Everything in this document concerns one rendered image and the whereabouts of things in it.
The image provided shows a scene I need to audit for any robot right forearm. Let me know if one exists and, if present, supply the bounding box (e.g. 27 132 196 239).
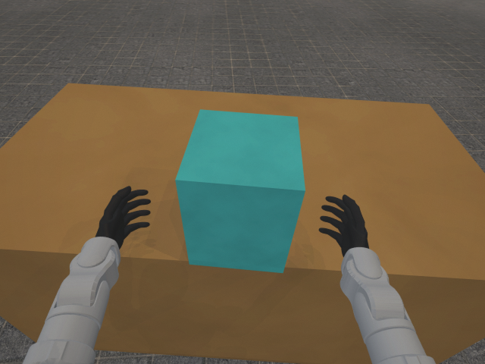
340 247 436 364

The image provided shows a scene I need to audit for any robot left forearm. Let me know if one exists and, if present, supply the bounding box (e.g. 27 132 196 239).
22 237 120 364

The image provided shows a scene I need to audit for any pedestal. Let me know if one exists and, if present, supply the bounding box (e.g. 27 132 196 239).
0 83 485 364

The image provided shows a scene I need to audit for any robot right hand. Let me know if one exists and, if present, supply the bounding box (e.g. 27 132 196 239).
319 195 369 258

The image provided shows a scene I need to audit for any robot left hand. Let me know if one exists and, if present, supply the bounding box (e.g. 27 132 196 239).
95 186 151 249

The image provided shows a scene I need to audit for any carton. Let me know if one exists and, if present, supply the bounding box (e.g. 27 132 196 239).
175 109 305 273

